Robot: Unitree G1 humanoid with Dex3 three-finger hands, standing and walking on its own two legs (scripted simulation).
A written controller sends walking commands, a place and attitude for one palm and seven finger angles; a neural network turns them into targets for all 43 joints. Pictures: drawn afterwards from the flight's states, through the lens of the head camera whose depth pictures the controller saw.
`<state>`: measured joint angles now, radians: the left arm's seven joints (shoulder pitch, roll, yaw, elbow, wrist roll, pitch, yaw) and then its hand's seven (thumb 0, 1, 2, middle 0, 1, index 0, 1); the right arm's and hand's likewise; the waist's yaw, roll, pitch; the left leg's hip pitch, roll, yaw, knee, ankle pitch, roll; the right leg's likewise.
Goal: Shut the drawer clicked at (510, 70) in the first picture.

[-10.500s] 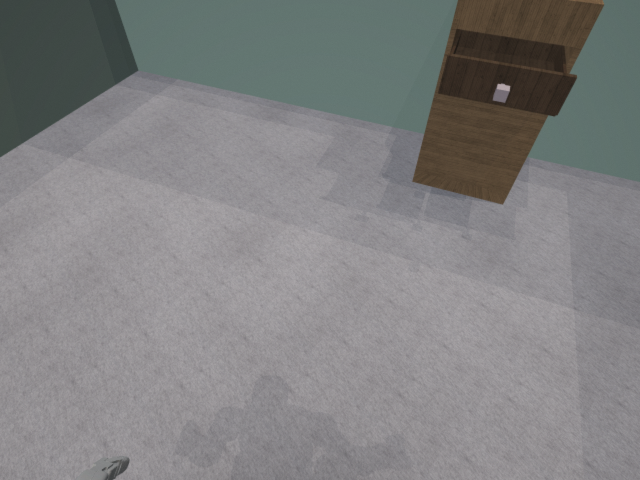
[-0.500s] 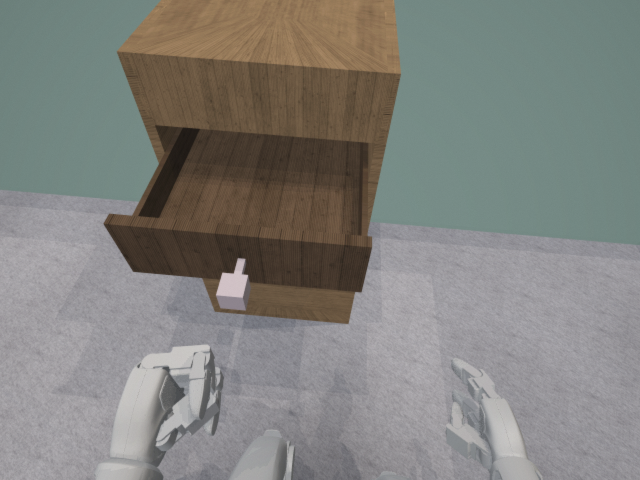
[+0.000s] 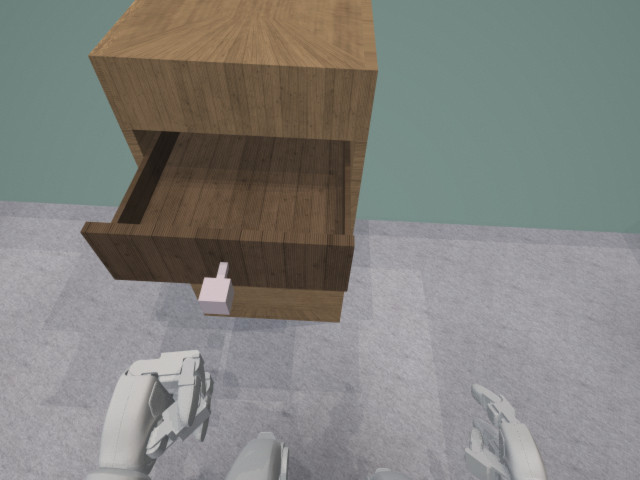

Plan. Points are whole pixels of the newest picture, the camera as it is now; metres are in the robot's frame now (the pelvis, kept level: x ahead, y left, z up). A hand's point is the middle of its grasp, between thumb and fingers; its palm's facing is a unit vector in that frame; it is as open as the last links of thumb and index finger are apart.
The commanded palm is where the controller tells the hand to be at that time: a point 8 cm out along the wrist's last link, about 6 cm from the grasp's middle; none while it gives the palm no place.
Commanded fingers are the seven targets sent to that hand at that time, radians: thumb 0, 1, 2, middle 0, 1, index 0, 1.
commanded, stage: bring the fist close to the handle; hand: left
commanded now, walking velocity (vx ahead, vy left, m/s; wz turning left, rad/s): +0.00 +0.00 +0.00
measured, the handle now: (219, 285) +0.39 +0.17 -0.03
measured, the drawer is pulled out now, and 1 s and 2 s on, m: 0.23 0.23 0.23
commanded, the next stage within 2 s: push the drawer shut in 1.44 s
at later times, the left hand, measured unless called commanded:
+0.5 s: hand (213, 393) +0.22 +0.13 +0.03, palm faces -0.04 -1.00 -0.01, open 3.3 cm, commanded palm +0.21 +0.19 +0.03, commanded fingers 0.00 0.90 0.90 -1.40 -1.60 -1.40 -1.60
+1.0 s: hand (229, 366) +0.27 +0.13 -0.02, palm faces -0.08 -1.00 +0.00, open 3.3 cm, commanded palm +0.26 +0.18 -0.02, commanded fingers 0.00 0.90 0.90 -1.40 -1.60 -1.40 -1.60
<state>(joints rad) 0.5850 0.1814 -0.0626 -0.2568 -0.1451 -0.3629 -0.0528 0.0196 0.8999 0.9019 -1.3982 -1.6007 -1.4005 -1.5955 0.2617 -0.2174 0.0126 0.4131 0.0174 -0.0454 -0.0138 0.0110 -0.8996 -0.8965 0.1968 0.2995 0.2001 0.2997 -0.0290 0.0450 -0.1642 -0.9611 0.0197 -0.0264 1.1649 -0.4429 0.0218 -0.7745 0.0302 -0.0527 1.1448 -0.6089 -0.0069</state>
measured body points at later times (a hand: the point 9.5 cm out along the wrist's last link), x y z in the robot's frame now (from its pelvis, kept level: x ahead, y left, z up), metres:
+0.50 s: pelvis +0.00 -0.01 -0.02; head +0.06 +0.00 +0.43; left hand +0.22 +0.19 +0.03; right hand +0.18 -0.24 -0.09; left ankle +0.07 +0.10 -0.65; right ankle -0.02 -0.12 -0.65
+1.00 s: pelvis -0.01 +0.01 -0.05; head +0.08 +0.03 +0.39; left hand +0.26 +0.18 -0.02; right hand +0.16 -0.23 -0.13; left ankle +0.07 +0.10 -0.65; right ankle -0.02 -0.12 -0.65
